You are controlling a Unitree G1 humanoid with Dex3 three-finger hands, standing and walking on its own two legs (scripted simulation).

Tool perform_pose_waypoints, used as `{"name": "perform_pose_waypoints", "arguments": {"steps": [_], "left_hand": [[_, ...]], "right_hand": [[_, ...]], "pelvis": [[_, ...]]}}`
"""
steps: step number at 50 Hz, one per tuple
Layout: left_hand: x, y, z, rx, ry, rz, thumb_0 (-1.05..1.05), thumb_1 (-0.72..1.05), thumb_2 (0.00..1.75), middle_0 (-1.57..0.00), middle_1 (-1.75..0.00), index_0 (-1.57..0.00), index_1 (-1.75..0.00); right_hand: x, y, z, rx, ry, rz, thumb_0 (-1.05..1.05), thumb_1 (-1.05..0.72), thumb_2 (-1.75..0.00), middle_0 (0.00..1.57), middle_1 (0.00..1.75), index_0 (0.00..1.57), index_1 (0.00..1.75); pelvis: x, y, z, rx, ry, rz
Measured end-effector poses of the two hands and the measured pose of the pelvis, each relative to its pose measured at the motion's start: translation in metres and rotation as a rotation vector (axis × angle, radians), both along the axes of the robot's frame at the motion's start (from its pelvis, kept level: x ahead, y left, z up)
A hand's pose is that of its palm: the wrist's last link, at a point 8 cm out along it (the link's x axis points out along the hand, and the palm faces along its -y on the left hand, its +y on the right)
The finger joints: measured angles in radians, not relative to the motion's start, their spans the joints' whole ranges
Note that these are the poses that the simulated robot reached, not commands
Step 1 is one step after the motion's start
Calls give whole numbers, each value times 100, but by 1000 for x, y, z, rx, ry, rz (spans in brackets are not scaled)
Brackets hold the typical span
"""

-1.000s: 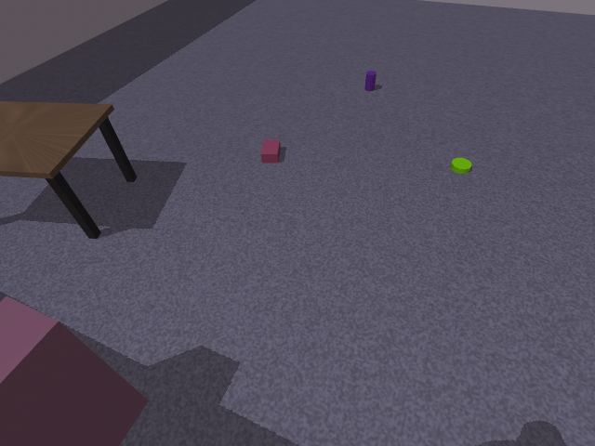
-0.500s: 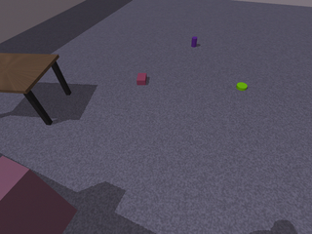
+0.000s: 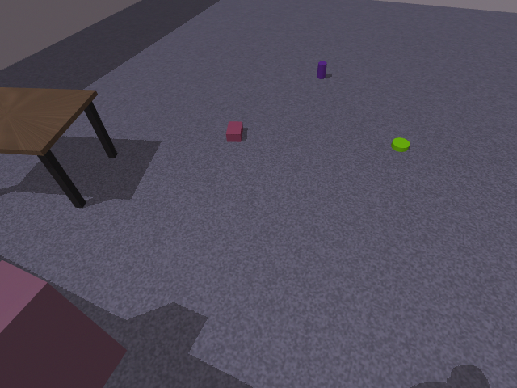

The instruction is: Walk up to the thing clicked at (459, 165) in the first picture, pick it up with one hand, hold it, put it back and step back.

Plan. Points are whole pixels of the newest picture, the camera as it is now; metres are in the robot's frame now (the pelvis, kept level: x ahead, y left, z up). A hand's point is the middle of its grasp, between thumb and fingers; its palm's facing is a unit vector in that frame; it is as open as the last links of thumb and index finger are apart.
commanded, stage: stand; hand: left
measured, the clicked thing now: (400, 144) +1.57 -0.78 -0.77
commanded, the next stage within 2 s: walk up in 0.12 s
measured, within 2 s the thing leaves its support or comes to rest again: neither
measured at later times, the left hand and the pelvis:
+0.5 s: hand (180, 350) +0.23 +0.19 -0.15, palm faces -0.21 -0.88 -0.43, open 7.4 cm; pelvis +0.08 -0.10 -0.04, yaw -14 degrees
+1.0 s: hand (261, 245) +0.48 +0.04 -0.17, palm faces -0.49 -0.81 -0.32, open 7.4 cm; pelvis +0.30 -0.17 -0.02, yaw -27 degrees
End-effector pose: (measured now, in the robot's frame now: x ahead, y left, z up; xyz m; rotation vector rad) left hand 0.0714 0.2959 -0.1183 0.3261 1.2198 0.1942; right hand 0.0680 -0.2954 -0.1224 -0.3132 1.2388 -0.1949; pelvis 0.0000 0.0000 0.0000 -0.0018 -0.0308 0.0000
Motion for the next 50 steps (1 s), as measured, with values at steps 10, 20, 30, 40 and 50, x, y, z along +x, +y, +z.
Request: {"name": "perform_pose_waypoints", "arguments": {"steps": [10,20,30,40,50], "left_hand": [[7,6,-1,-16,19,-49,0,90,90,-21,-30,-20,-30],[104,-22,22,28,-49,-198,1,91,90,-21,-30,-20,-30],[175,-118,10,29,-101,-241,0,91,90,-20,-30,-20,-30],[238,-160,-9,-32,36,-312,0,90,90,-21,-30,-21,-30],[422,-215,-19,-44,-42,-529,1,91,90,-21,-30,-20,-30]], "right_hand": [[4,-12,4,-11,-96,-36,0,-90,-90,21,30,20,30],[-25,-109,10,-123,-111,-180,0,-90,-90,21,30,21,30],[36,-183,-13,-80,-122,-225,1,-90,-90,20,29,20,29],[111,-186,15,-52,-149,-242,0,-90,-90,21,30,20,30],[133,-197,31,-150,-141,-440,0,-90,-90,21,30,20,30]], "pelvis": [[4,-1,-6,15,13,-75],[46,-51,-16,30,-15,-201],[108,-124,-31,0,-16,-293],[197,-155,-16,-37,8,-377],[300,-175,-19,-3,-5,-463]]}}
